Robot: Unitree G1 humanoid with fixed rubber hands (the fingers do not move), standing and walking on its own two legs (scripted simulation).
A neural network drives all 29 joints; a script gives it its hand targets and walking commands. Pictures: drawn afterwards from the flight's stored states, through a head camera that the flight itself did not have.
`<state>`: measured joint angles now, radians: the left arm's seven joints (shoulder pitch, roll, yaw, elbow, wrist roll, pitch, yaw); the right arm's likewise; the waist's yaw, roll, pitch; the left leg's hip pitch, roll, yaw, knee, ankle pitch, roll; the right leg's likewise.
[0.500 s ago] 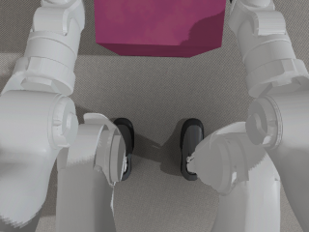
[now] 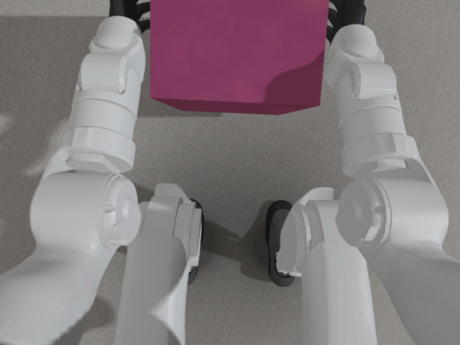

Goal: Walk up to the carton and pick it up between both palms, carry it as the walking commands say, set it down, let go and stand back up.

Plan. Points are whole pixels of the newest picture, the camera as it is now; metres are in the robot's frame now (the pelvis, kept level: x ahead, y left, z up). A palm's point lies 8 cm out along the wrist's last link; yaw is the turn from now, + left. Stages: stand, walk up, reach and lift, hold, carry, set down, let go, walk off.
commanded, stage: reach and lift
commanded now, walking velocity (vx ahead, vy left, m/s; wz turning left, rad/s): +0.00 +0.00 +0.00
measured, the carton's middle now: (235, 40) +0.55 +0.02 -0.18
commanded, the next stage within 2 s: none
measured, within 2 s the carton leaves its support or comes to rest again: neither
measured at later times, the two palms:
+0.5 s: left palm (112, 12) +0.53 +0.16 -0.07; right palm (365, 16) +0.54 -0.12 -0.06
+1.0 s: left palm out of the picture +0.51 +0.16 +0.01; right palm (412, 4) +0.52 -0.13 +0.01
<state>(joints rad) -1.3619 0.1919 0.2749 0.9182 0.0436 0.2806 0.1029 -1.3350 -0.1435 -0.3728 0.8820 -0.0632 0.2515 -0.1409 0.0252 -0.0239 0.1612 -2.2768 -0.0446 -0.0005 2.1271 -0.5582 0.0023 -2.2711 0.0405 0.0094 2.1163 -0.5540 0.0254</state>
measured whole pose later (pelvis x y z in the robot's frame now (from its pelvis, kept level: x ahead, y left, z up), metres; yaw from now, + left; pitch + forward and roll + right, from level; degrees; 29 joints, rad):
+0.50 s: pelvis +0.01 +0.00 +0.04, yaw +0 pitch +45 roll +0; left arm -1.20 0.10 0.37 0.72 0.11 0.34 0.07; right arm -1.21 -0.06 -0.41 0.71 -0.12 0.31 -0.13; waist 0.03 -0.03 0.02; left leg -2.21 -0.04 -0.01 1.99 -0.56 -0.01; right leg -2.21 0.06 0.02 1.98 -0.55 0.02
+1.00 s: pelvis +0.00 +0.00 +0.09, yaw +0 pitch +44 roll +0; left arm -1.11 0.04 0.42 0.67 0.19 0.40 0.04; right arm -1.12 0.00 -0.47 0.67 -0.19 0.37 -0.10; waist 0.03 -0.03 -0.09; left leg -2.08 -0.04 -0.01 1.83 -0.51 -0.01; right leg -2.08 0.06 0.02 1.82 -0.50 0.02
